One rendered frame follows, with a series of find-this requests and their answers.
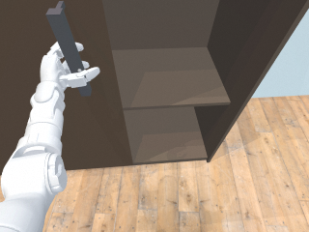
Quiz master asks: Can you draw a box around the left robot upper arm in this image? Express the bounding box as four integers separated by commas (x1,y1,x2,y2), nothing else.
0,152,68,232

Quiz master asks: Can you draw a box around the robot left forearm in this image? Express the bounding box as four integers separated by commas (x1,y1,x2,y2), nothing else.
0,81,66,198

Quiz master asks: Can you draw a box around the handle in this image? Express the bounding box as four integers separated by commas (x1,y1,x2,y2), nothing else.
45,1,92,97

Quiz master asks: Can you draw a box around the wardrobe door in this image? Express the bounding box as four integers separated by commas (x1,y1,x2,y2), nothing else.
0,0,133,176

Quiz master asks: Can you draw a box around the left robot hand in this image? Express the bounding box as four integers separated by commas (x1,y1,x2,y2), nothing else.
40,42,100,92

